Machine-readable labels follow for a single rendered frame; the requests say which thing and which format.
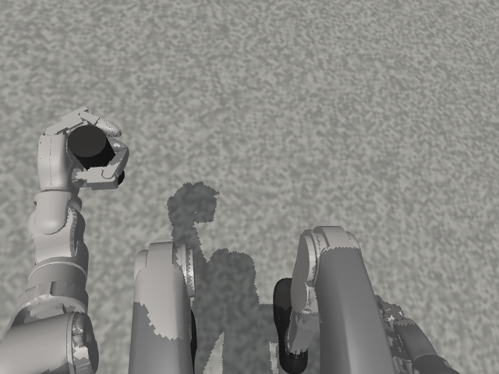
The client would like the right robot hand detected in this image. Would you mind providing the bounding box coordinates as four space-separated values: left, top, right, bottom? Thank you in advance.
377 303 437 374

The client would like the left robot hand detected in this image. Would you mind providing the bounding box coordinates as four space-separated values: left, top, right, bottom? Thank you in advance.
37 107 129 196

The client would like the right robot foot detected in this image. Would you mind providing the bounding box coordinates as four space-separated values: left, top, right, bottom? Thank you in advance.
273 278 308 374

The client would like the right robot arm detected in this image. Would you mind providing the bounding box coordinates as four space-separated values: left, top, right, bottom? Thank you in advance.
412 355 460 374

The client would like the left robot arm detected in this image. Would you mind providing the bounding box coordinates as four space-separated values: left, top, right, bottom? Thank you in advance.
0 189 99 374

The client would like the can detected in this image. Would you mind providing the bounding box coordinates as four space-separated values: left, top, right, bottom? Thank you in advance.
67 125 125 185

